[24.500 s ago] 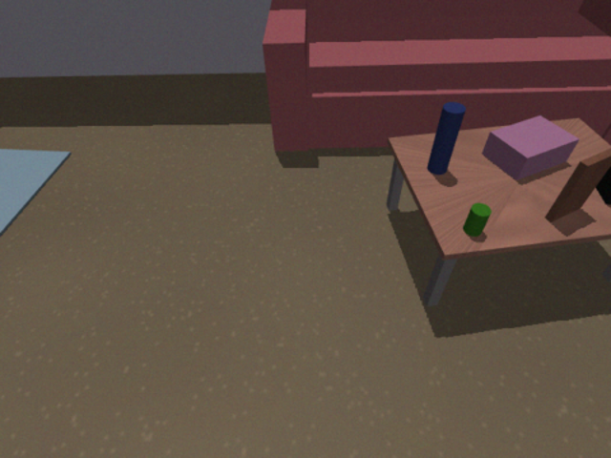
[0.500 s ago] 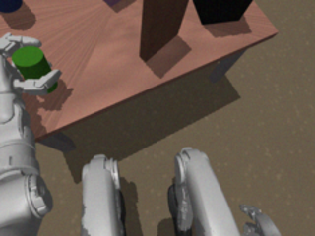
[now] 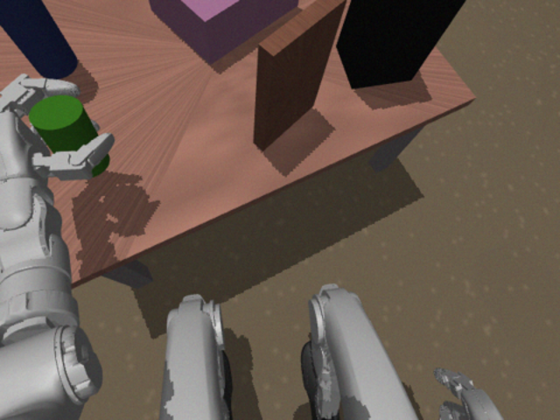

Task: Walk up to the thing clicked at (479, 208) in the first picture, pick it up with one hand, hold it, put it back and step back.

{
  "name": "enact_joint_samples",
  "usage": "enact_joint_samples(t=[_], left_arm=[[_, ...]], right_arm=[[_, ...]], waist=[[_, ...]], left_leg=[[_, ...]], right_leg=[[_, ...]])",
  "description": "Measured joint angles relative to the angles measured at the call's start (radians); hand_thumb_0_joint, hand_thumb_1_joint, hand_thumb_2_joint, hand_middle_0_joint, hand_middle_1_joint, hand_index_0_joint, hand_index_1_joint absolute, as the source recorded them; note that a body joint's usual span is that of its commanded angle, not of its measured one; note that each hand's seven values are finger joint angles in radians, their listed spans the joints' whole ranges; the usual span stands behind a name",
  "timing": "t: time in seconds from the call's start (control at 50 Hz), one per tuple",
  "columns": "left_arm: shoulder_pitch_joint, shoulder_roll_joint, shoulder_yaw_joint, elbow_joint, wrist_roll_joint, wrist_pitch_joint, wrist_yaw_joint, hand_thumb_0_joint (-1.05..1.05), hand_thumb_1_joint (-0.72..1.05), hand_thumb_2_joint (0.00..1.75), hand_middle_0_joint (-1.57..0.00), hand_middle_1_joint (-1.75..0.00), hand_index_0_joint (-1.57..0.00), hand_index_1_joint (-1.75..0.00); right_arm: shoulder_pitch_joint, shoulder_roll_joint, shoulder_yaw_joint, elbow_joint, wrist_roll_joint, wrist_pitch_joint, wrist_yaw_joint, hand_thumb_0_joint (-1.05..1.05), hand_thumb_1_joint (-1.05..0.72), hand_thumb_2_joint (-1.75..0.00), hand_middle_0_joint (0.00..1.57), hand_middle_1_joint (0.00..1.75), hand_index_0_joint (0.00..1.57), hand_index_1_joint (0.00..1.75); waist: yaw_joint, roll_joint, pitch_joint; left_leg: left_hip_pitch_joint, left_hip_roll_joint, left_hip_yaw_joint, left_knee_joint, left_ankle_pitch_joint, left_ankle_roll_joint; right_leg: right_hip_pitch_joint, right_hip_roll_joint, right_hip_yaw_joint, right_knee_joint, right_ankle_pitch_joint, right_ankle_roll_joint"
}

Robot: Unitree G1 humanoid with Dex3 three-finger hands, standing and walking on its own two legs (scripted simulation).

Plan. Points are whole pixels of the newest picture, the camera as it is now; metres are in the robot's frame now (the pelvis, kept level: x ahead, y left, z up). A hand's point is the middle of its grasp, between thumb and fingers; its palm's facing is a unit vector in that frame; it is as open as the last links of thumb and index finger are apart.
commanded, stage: settle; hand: left
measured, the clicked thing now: (73, 139) +0.49 +0.26 +0.00
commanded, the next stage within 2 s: lift in 0.44 s
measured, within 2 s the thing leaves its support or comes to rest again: neither
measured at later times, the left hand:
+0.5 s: hand (50, 118) +0.49 +0.26 +0.05, palm faces +0.22 -0.97 -0.02, open 8.8 cm
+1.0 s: hand (15, 113) +0.45 +0.25 +0.12, palm faces +0.22 -0.98 -0.02, open 8.9 cm
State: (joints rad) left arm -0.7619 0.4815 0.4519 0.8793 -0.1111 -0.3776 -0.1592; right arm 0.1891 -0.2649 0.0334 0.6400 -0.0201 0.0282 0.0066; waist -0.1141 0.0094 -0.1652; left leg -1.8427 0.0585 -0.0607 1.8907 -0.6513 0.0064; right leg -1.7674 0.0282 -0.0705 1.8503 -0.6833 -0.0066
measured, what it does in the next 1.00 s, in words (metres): rises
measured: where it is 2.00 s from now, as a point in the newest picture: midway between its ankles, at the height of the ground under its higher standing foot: (271, 409)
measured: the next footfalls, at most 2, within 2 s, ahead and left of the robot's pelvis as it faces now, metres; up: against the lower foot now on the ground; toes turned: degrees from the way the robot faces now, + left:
none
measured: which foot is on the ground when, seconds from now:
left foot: down 0.00-1.00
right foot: down 0.00-1.00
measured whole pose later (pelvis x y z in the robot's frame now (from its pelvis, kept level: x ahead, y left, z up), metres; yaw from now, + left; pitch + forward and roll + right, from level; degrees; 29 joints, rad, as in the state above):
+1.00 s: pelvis +0.02 +0.01 +0.09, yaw +2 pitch +27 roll -5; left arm -0.54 0.36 0.37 0.75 -0.14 -0.39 -0.13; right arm 0.20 -0.23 0.01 0.67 0.00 0.01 0.01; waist -0.08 0.03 -0.17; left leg -1.46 0.05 -0.05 1.58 -0.61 0.01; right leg -1.38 0.02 -0.06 1.53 -0.63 0.00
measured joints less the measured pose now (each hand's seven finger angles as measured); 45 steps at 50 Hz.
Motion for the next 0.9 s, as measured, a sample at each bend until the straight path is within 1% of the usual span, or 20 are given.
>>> enact_joint_samples(t=[0.04,0.1,0.3,0.5,0.58,0.64,0.74,0.84,0.9], left_arm=[[0.001,-0.001,-0.002,-0.004,0.002,-0.005,0.002,0.00,-0.18,0.93,-0.89,-1.11,-0.79,-1.03],[0.000,-0.002,-0.003,-0.001,-0.005,-0.013,0.000,0.01,-0.18,0.93,-0.89,-1.11,-0.79,-1.03],[0.019,-0.014,0.001,0.025,-0.007,-0.009,0.003,0.01,-0.18,0.93,-0.88,-1.13,-0.78,-1.04],[0.035,-0.022,-0.008,0.029,0.005,-0.041,0.006,0.01,-0.18,0.95,-0.88,-1.13,-0.78,-1.05],[0.045,-0.025,-0.008,0.026,0.001,-0.044,0.005,0.01,-0.18,0.95,-0.88,-1.14,-0.78,-1.05],[0.057,-0.030,-0.013,0.018,0.002,-0.042,0.004,0.01,-0.18,0.95,-0.88,-1.14,-0.78,-1.05],[0.080,-0.045,-0.023,-0.007,-0.008,-0.038,0.003,0.01,-0.19,0.95,-0.88,-1.14,-0.78,-1.05],[0.121,-0.068,-0.038,-0.045,-0.011,-0.029,0.008,0.01,-0.19,0.96,-0.87,-1.14,-0.78,-1.06],[0.154,-0.086,-0.049,-0.073,-0.020,-0.021,0.013,0.01,-0.19,0.96,-0.87,-1.15,-0.78,-1.06]], right_arm=[[-0.003,0.002,-0.001,0.004,-0.002,-0.002,-0.001,0.01,-0.89,-0.89,0.20,0.30,0.21,0.30],[-0.007,0.004,-0.002,0.011,-0.003,-0.005,-0.002,0.01,-0.89,-0.89,0.20,0.30,0.21,0.30],[-0.006,0.011,-0.001,0.012,0.003,-0.008,-0.002,0.01,-0.89,-0.89,0.20,0.30,0.21,0.30],[0.001,0.013,-0.007,0.017,-0.004,-0.015,0.004,0.01,-0.89,-0.89,0.20,0.30,0.21,0.30],[0.002,0.013,-0.008,0.019,-0.004,-0.013,0.005,0.01,-0.89,-0.89,0.20,0.30,0.21,0.30],[0.005,0.015,-0.009,0.022,-0.003,-0.013,0.006,0.01,-0.89,-0.89,0.20,0.30,0.21,0.30],[0.007,0.021,-0.008,0.026,0.000,-0.012,0.005,0.01,-0.91,-0.89,0.20,0.30,0.21,0.30],[0.009,0.028,-0.010,0.027,0.006,-0.012,0.005,0.01,-0.91,-0.89,0.20,0.30,0.21,0.30],[0.010,0.030,-0.013,0.027,0.010,-0.014,0.005,0.01,-0.91,-0.89,0.20,0.30,0.21,0.30]], waist=[[0.001,0.000,0.001],[0.002,0.002,0.001],[0.003,0.011,-0.009],[-0.001,0.001,-0.009],[0.002,0.005,-0.006],[0.004,0.008,-0.008],[0.012,0.011,-0.005],[0.019,0.014,-0.007],[0.024,0.015,-0.008]], left_leg=[[0.011,0.000,0.000,-0.010,0.001,-0.001],[0.029,0.000,-0.001,-0.026,0.002,-0.003],[0.104,0.005,0.003,-0.092,0.007,-0.001],[0.146,-0.001,0.005,-0.128,0.013,0.002],[0.159,-0.002,0.006,-0.140,0.015,0.006],[0.171,-0.005,0.008,-0.151,0.017,0.007],[0.206,-0.005,0.009,-0.175,0.021,0.009],[0.259,-0.007,0.010,-0.214,0.027,0.008],[0.300,-0.008,0.011,-0.245,0.032,0.007]], right_leg=[[0.010,0.000,-0.001,-0.009,0.001,-0.001],[0.028,0.001,-0.001,-0.025,0.003,-0.002],[0.101,0.005,0.002,-0.095,0.013,0.000],[0.148,0.001,0.003,-0.137,0.019,0.004],[0.164,0.000,0.004,-0.152,0.023,0.008],[0.176,-0.002,0.006,-0.163,0.024,0.010],[0.212,-0.003,0.006,-0.189,0.029,0.012],[0.265,-0.004,0.007,-0.229,0.035,0.011],[0.306,-0.004,0.007,-0.259,0.041,0.011]])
